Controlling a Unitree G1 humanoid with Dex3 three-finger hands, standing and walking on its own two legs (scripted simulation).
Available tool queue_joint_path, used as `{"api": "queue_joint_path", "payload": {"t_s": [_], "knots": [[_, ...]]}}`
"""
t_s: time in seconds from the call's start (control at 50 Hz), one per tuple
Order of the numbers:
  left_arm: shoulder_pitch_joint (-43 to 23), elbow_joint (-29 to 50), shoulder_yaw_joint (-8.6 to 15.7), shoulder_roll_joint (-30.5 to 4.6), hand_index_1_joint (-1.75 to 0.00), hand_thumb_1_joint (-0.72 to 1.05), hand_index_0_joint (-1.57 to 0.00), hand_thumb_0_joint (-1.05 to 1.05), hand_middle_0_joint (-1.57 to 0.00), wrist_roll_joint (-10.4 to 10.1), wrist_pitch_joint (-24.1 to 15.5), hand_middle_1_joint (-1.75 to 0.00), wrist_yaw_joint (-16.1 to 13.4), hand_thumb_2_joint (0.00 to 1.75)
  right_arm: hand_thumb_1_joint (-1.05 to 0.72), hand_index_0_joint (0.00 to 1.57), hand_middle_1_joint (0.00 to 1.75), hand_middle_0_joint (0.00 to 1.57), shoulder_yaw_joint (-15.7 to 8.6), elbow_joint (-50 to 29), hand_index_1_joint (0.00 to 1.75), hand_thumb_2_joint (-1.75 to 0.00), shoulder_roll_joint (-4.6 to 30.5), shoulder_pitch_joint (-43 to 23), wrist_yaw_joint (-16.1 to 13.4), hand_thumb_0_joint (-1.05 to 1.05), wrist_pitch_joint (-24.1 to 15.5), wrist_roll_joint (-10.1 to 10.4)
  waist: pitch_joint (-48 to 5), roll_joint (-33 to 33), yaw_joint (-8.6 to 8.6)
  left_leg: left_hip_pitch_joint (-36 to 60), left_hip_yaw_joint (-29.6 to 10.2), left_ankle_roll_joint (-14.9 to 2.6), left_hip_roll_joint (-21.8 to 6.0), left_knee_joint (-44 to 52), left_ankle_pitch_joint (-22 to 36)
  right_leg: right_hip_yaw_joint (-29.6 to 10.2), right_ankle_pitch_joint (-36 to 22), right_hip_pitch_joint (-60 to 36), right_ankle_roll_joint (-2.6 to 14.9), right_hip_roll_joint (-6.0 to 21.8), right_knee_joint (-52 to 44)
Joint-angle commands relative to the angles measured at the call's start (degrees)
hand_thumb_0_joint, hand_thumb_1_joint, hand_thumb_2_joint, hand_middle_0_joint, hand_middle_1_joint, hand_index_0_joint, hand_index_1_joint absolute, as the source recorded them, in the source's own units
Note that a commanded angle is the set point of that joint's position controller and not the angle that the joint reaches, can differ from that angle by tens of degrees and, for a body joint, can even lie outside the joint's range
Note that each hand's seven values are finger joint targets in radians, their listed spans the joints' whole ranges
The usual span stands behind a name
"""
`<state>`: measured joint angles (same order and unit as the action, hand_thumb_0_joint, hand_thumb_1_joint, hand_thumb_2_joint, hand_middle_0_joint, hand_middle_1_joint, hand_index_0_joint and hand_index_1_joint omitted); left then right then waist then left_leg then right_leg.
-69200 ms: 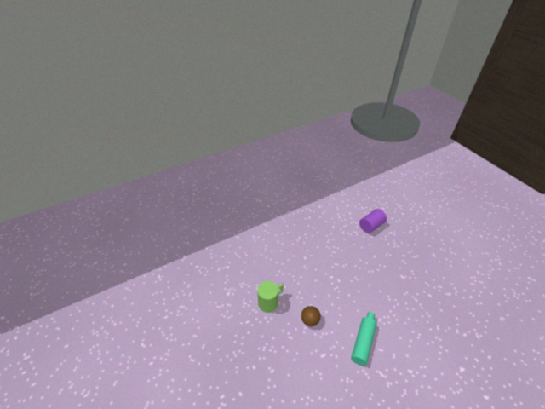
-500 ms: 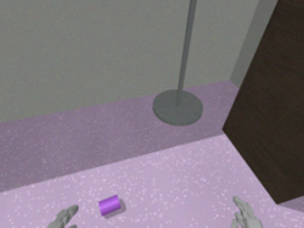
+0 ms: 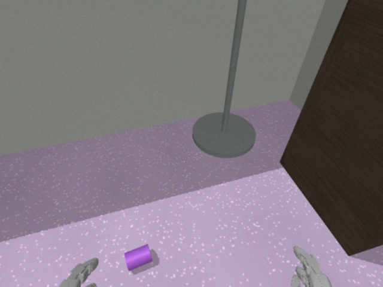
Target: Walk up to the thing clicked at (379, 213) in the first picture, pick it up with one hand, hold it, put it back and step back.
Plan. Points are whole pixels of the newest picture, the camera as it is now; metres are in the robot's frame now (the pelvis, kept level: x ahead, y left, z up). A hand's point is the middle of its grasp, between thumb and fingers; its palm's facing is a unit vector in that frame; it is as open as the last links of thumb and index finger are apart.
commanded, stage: stand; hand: left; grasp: from above
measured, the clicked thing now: (138, 257) +0.47 +0.24 -0.67
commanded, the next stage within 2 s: none
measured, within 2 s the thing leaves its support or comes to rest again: neither
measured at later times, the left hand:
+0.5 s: hand out of the picture +0.07 +0.24 -0.11, palm faces +0.02 -0.95 -0.33, open 7.4 cm
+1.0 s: hand out of the picture +0.01 +0.25 -0.09, palm faces +0.01 -0.94 -0.35, open 7.4 cm
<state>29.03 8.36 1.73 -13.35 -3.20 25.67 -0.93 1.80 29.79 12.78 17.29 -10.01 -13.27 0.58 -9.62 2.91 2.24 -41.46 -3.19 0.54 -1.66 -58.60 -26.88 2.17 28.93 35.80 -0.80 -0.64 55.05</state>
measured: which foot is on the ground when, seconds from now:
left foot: down 0.00-1.00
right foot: down 0.00-1.00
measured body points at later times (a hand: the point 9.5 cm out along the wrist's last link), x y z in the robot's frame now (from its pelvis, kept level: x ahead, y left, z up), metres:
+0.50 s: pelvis +0.00 +0.01 +0.05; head +0.00 +0.02 +0.50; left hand +0.07 +0.29 -0.08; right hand +0.08 -0.27 -0.08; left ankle +0.02 +0.12 -0.68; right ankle -0.01 -0.13 -0.68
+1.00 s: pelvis -0.02 +0.01 +0.07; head -0.02 +0.00 +0.52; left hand +0.01 +0.30 -0.07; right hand +0.05 -0.28 -0.08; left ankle +0.02 +0.12 -0.68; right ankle -0.01 -0.13 -0.68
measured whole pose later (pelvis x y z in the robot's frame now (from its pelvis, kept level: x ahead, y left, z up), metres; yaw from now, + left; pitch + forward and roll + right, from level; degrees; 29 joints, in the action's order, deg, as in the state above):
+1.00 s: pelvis -0.02 +0.01 +0.07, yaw +0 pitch -5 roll +0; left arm 12.0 -64.0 1.7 -17.1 2.0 0.1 -1.4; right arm -2.5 64.0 17.5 8.6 -0.4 0.4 -1.2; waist 3.7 1.5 -0.8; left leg -8.7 -0.3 -0.5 0.5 -22.5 -9.2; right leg -0.1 12.2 5.4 -1.8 1.8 22.2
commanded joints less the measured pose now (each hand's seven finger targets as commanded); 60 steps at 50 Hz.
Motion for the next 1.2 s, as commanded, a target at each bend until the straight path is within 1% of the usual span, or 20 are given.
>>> {"api": "queue_joint_path", "payload": {"t_s": [0.0,0.02,0.04,0.06,0.08,0.12,0.14,0.16,0.2,0.24,0.3,0.36,0.46,0.56,0.64,0.72,0.8,0.88,1.04,1.18], "knots": [[-1.31,11.22,3.87,-6.14,-0.30,0.90,-0.20,0.00,-0.20,-0.06,-2.77,-0.30,-0.43,0.90,-0.90,0.20,0.30,0.20,-3.19,-9.29,0.30,-0.90,7.15,-4.13,-0.98,0.00,-3.43,-0.14,-3.82,-0.72,0.19,7.84,0.76,-1.44,1.20,9.09,9.94,1.07,-10.65,1.03,0.57,-1.05,-9.72],[-17.29,-8.88,3.40,-11.40,-0.30,0.90,-0.20,0.00,-0.20,7.04,-14.95,-0.30,-2.80,0.90,-0.90,0.20,0.30,0.20,-5.39,5.58,0.30,-0.90,12.87,-8.36,2.44,0.00,2.96,-7.27,9.65,-4.02,-4.43,8.16,-1.42,-3.74,-0.72,13.95,18.80,-4.18,-12.08,-10.34,3.23,3.75,-12.72],[-12.49,-19.55,4.60,-12.37,-0.30,0.90,-0.20,0.00,-0.20,7.21,-18.80,-0.30,-2.52,0.90,-0.90,0.20,0.30,0.20,-6.34,5.89,0.30,-0.90,13.17,-8.72,4.20,0.00,5.23,-6.99,5.23,-7.26,-3.86,12.27,0.89,-4.40,0.16,13.16,17.82,-8.19,-11.27,-10.96,5.20,4.99,-15.10],[-12.33,-22.32,4.53,-12.95,-0.30,0.90,-0.20,0.00,-0.20,7.37,-20.67,-0.30,-2.18,0.90,-0.90,0.20,0.30,0.20,-6.32,5.56,0.30,-0.90,13.13,-8.39,5.18,0.00,6.32,-7.12,4.26,-8.04,-2.99,14.78,1.13,-4.65,0.36,13.68,16.94,-9.93,-11.77,-9.96,5.79,5.52,-15.51],[-13.73,-23.57,3.99,-12.51,-0.30,0.90,-0.20,0.00,-0.20,7.38,-21.74,-0.30,-1.71,0.90,-0.90,0.20,0.30,0.20,-6.00,5.58,0.30,-0.90,13.32,-6.77,5.92,0.00,7.04,-7.14,5.47,-5.40,-1.85,14.96,-0.60,-4.29,0.04,15.41,16.72,-9.06,-11.74,-8.64,5.55,4.10,-14.71],[-15.35,-28.03,3.34,-12.53,-0.30,0.90,-0.20,0.00,-0.20,6.97,-23.17,-0.30,-1.32,0.90,-0.90,0.20,0.30,0.20,-5.76,8.07,0.30,-0.90,11.88,-6.99,7.90,0.00,7.58,-4.37,2.96,-2.11,-3.19,18.23,-1.53,-4.46,0.04,18.19,15.89,-7.57,-14.24,-13.89,4.04,4.95,-14.04],[-15.20,-30.22,3.40,-12.27,-0.30,0.90,-0.20,0.00,-0.20,6.72,-23.32,-0.30,-1.26,0.90,-0.90,0.20,0.30,0.20,-6.12,9.19,0.30,-0.90,12.04,-8.45,8.50,0.00,7.90,-3.92,3.78,-4.34,-4.20,19.66,-1.00,-4.17,0.14,18.57,16.11,-8.08,-14.11,-13.16,4.01,5.11,-15.21],[-15.68,-32.76,3.69,-12.25,-0.30,0.90,-0.20,0.00,-0.20,6.40,-23.50,-0.30,-1.26,0.90,-0.90,0.20,0.30,0.20,-6.27,9.72,0.30,-0.90,12.20,-8.97,8.84,0.00,8.16,-3.46,3.18,-4.90,-3.95,20.63,-1.31,-4.10,-0.05,18.78,16.75,-7.88,-14.41,-13.30,3.63,5.10,-16.47],[-16.96,-37.29,3.52,-12.18,-0.30,0.90,-0.20,0.00,-0.20,6.13,-24.14,-0.30,-1.51,0.90,-0.90,0.20,0.30,0.20,-6.65,11.59,0.30,-0.90,11.67,-9.74,9.21,0.00,8.95,-3.25,4.17,-5.73,-3.90,20.65,-1.35,-3.90,0.24,19.51,13.73,-8.36,-12.25,-14.46,3.30,5.88,-19.52],[-18.44,-40.81,3.62,-12.70,-0.30,0.90,-0.20,0.00,-0.20,6.05,-25.14,-0.30,-1.53,0.90,-0.90,0.20,0.30,0.20,-6.73,13.64,0.30,-0.90,11.76,-8.87,9.30,0.00,9.55,-3.45,3.87,-5.67,-2.87,24.30,-0.61,-3.90,0.25,20.40,14.60,-9.22,-14.00,-14.66,3.23,6.64,-21.32],[-18.83,-45.55,3.56,-12.44,-0.30,0.90,-0.20,0.00,-0.20,5.83,-26.10,-0.30,-1.64,0.90,-0.90,0.20,0.30,0.20,-6.98,16.01,0.30,-0.90,12.34,-9.30,9.28,0.00,10.26,-3.55,5.42,-3.25,-3.06,25.40,-2.06,-4.11,-0.65,23.64,15.53,-7.76,-15.53,-16.84,2.59,6.08,-23.07],[-18.13,-50.25,3.37,-12.42,-0.30,0.90,-0.20,0.00,-0.20,5.40,-26.54,-0.30,-1.80,0.90,-0.90,0.20,0.30,0.20,-6.87,18.62,0.30,-0.90,12.54,-9.26,8.85,0.00,10.64,-3.33,6.39,-3.10,-3.24,27.95,-2.85,-4.00,-1.68,26.06,21.38,-6.84,-20.97,-19.17,2.42,5.73,-23.72],[-17.74,-56.41,2.90,-12.32,-0.30,0.90,-0.20,0.00,-0.20,4.88,-26.41,-0.30,-1.99,0.90,-0.90,0.20,0.30,0.20,-6.62,22.59,0.30,-0.90,13.59,-8.82,8.13,0.00,11.10,-2.87,8.31,-0.88,-3.15,30.38,-4.37,-3.67,-3.27,32.15,23.77,-5.88,-22.53,-22.89,1.83,5.22,-26.83],[-18.49,-61.21,2.60,-12.51,-0.30,0.90,-0.20,0.00,-0.20,4.91,-26.18,-0.30,-1.90,0.90,-0.90,0.20,0.30,0.20,-6.57,25.46,0.30,-0.90,14.55,-9.70,7.92,0.00,11.48,-2.50,10.81,0.11,-3.11,31.14,-5.04,-2.98,-3.85,37.90,17.78,-5.64,-18.71,-25.58,1.44,5.25,-31.37],[-18.32,-64.17,2.38,-12.77,-0.30,0.90,-0.20,0.00,-0.20,4.93,-26.07,-0.30,-1.46,0.90,-0.90,0.20,0.30,0.20,-6.53,27.18,0.30,-0.90,15.23,-10.23,8.04,0.00,11.81,-2.40,13.84,0.30,-3.17,28.86,-6.19,-2.45,-4.02,43.23,6.96,-5.20,-15.89,-26.47,1.02,4.83,-33.03],[-18.05,-66.48,2.35,-13.31,-0.30,0.90,-0.20,0.00,-0.20,5.20,-26.36,-0.30,-1.31,0.90,-0.90,0.20,0.30,0.20,-6.62,28.16,0.30,-0.90,15.08,-11.42,8.33,0.00,12.15,-2.20,14.31,-1.25,-3.35,29.07,-5.99,-2.33,-3.88,43.95,4.75,-5.36,-14.15,-26.53,0.90,5.10,-35.16],[-18.68,-67.51,2.11,-13.60,-0.30,0.90,-0.20,0.00,-0.20,5.27,-26.63,-0.30,-1.17,0.90,-0.90,0.20,0.30,0.20,-6.53,29.15,0.30,-0.90,14.92,-11.48,8.65,0.00,12.29,-2.07,14.18,-2.03,-2.97,30.21,-5.28,-2.07,-3.52,43.27,5.97,-5.98,-12.42,-25.60,1.04,5.57,-37.02],[-19.43,-68.28,2.04,-14.07,-0.30,0.90,-0.20,0.00,-0.20,5.06,-26.94,-0.30,-1.18,0.90,-0.90,0.20,0.30,0.20,-6.38,30.04,0.30,-0.90,14.79,-11.55,8.74,0.00,12.12,-2.01,11.96,-3.39,-2.57,33.26,-4.34,-2.13,-3.51,42.06,11.24,-6.76,-15.05,-26.21,1.18,6.52,-38.08],[-19.65,-69.74,1.90,-14.70,-0.30,0.90,-0.20,0.00,-0.20,4.76,-27.17,-0.30,-1.31,0.90,-0.90,0.20,0.30,0.20,-5.75,31.25,0.30,-0.90,14.80,-11.62,8.98,0.00,12.26,-1.76,13.13,-4.32,-2.18,35.07,-3.43,-2.04,-3.55,41.16,16.08,-7.12,-16.18,-25.27,1.12,6.91,-39.57],[-20.00,-70.39,1.91,-14.96,-0.30,0.90,-0.20,0.00,-0.20,4.57,-27.06,-0.30,-1.08,0.90,-0.90,0.20,0.30,0.20,-5.30,31.85,0.30,-0.90,15.60,-11.84,9.00,0.00,12.41,-1.60,13.68,-3.12,-2.52,34.40,-3.23,-2.00,-3.71,41.41,16.07,-7.63,-15.73,-26.48,1.27,7.03,-40.36]]}}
